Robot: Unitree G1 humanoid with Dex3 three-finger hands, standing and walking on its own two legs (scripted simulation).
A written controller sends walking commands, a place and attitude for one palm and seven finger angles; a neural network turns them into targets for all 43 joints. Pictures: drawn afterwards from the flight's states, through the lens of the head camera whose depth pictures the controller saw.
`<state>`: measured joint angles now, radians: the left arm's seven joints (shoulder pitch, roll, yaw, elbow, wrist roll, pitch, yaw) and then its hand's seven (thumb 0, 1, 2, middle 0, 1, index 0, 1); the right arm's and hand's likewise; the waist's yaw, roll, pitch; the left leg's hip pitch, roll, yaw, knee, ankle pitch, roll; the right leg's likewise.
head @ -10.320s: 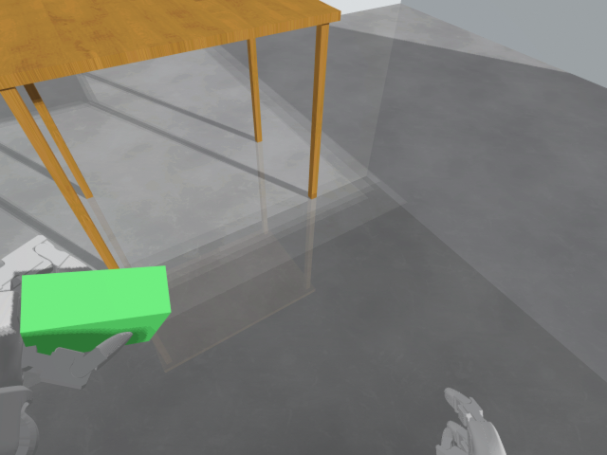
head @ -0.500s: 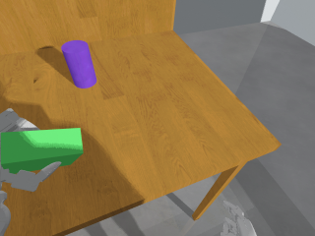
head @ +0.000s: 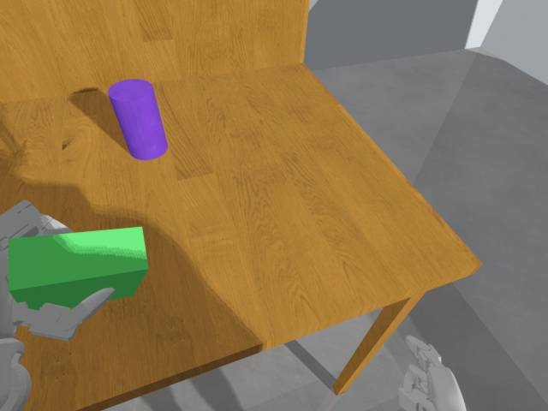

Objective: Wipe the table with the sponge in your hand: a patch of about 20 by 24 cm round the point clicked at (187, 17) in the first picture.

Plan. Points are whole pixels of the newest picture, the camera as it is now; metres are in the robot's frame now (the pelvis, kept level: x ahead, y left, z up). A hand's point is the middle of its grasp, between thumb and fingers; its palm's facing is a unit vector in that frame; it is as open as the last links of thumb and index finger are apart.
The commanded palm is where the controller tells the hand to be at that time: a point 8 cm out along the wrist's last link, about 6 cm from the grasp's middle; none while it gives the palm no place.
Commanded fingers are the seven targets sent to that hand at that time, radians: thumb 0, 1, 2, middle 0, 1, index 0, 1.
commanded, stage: come to a stop and stand still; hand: left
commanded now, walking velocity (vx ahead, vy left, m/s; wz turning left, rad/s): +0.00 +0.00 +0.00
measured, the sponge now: (101, 270) +0.23 +0.22 +0.15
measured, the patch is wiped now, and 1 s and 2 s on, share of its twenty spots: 0.00 0.00 0.00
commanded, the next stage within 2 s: look again from close up in 0.04 s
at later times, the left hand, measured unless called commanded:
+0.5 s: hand (59, 281) +0.21 +0.25 +0.16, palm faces +0.39 -0.86 -0.33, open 9.2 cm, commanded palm +0.15 +0.28 +0.18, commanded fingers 0.00 0.10 1.30 -1.20 -1.60 -1.20 -1.60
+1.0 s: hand (92, 308) +0.18 +0.20 +0.16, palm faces +0.35 -0.86 -0.37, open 9.2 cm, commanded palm +0.13 +0.24 +0.18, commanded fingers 0.00 0.10 1.30 -1.20 -1.60 -1.20 -1.60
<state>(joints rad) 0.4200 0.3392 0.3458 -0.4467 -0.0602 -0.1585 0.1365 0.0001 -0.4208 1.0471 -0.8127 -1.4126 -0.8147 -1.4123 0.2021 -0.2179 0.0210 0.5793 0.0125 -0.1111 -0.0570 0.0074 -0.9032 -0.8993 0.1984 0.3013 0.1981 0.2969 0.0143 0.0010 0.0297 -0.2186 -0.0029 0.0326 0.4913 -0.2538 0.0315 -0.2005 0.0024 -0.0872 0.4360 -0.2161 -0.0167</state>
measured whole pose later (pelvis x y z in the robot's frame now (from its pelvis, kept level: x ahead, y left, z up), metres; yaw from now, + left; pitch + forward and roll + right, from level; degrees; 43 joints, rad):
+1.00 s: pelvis -0.04 -0.04 +0.00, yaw -2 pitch -1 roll -1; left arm 0.47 0.37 0.35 -0.55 -0.09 -0.13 0.12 0.00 -0.43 1.05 -0.82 -1.41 -0.82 -1.41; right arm 0.17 -0.17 0.05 0.56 0.01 -0.08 -0.05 0.01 -0.90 -0.90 0.20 0.30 0.20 0.30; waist 0.03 0.01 0.08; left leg -0.29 0.06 0.04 0.52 -0.21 -0.02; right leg -0.28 0.06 -0.09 0.45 -0.16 -0.07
